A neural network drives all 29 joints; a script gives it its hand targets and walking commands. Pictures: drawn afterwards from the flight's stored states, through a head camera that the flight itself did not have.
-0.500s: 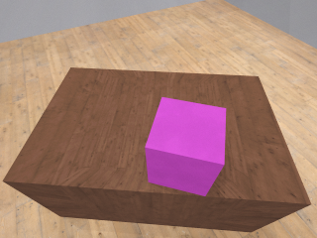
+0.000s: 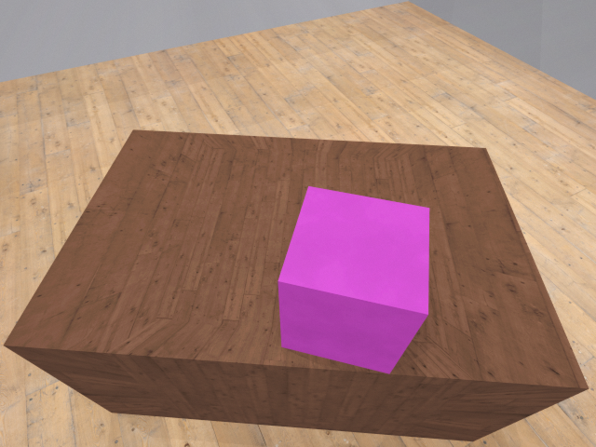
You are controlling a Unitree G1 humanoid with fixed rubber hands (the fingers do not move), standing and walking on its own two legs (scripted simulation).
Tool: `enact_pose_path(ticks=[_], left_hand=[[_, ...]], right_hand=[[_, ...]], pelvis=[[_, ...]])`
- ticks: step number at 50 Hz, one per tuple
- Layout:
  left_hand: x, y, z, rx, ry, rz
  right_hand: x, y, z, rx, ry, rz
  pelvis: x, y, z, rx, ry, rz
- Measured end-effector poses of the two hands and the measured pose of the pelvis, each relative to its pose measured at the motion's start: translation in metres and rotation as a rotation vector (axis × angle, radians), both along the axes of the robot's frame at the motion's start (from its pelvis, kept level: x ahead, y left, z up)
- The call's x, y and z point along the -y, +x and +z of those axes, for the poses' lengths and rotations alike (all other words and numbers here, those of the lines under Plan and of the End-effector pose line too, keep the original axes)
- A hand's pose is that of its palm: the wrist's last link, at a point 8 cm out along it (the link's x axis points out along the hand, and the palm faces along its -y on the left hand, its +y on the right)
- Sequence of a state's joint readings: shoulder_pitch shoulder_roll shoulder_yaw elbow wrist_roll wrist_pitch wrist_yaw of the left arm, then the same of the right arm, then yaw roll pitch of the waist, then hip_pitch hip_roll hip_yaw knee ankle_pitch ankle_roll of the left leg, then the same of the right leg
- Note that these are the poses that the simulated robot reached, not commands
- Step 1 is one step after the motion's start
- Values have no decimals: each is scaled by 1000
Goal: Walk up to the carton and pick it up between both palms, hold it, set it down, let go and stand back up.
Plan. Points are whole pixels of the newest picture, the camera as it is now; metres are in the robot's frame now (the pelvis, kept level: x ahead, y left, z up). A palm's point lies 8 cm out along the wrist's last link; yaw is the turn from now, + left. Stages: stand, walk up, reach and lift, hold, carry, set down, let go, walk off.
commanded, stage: stand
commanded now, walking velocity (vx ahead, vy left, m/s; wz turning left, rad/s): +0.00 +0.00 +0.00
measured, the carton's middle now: (350, 282) +0.40 -0.08 -0.10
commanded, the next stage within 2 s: walk up in 1.38 s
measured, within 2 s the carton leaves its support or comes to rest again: neither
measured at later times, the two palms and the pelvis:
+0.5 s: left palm out of the picture +0.00 +0.28 -0.14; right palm out of the picture +0.02 -0.26 -0.13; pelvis -0.01 +0.01 +0.00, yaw +0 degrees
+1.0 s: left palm out of the picture +0.02 +0.27 -0.13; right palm out of the picture +0.04 -0.28 -0.13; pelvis -0.01 +0.00 +0.00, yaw +1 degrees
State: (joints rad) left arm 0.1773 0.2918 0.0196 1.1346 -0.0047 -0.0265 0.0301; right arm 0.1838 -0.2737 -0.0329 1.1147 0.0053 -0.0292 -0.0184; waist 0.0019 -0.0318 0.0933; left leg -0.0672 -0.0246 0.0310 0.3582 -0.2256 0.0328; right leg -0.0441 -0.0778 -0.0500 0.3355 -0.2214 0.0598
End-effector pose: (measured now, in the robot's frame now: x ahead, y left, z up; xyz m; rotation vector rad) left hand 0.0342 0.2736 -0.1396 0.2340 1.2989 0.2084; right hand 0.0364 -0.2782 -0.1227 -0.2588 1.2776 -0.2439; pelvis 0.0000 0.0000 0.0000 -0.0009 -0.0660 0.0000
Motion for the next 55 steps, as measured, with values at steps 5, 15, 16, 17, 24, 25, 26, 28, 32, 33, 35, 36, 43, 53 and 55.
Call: enact_pose_path(ticks=[5,15,16,17,24,25,26,28,32,33,35,36,43,53,55], left_hand=[[1,-4,-1,-11,-5,-2],[1,-15,-3,-9,-15,12],[0,-17,-3,-13,-18,17],[-1,-19,-3,-17,-20,17],[-4,-34,-3,-59,-14,19],[-4,-36,-3,-67,-14,20],[-5,-38,-4,-75,-13,20],[-5,-40,-4,-87,-10,20],[-4,-38,-2,-80,-2,17],[-3,-37,-1,-74,-1,16],[-2,-33,0,-65,2,8],[-1,-31,1,-59,3,6],[1,-21,5,-21,15,11],[5,-18,6,-9,12,28],[7,-19,6,-15,9,29]], right_hand=[[-5,7,0,31,4,-1],[-20,4,-2,44,33,8],[-20,3,-2,42,32,7],[-20,1,-2,39,29,7],[-18,-16,-3,2,23,-9],[-18,-18,-3,-5,22,-12],[-17,-21,-3,-12,20,-14],[-15,-24,-3,-23,17,-19],[-13,-26,-3,-31,18,-20],[-12,-26,-4,-34,19,-17],[-11,-25,-4,-34,23,-13],[-10,-24,-5,-32,25,-9],[-8,-10,-6,6,33,9],[1,3,-4,28,27,29],[1,2,-4,24,28,33]], pelvis=[[-3,0,-1,7,-1,6],[-8,-4,0,16,1,7],[-9,-5,0,16,1,7],[-9,-6,0,15,1,8],[-11,-10,0,8,6,6],[-11,-10,0,6,7,6],[-11,-10,0,3,8,8],[-10,-10,0,0,9,8],[-8,-9,0,-1,9,9],[-7,-9,0,-1,8,10],[-6,-9,0,-1,8,11],[-6,-9,0,-1,7,13],[-1,-9,0,4,7,19],[5,-7,1,5,3,25],[6,-6,1,6,3,27]])
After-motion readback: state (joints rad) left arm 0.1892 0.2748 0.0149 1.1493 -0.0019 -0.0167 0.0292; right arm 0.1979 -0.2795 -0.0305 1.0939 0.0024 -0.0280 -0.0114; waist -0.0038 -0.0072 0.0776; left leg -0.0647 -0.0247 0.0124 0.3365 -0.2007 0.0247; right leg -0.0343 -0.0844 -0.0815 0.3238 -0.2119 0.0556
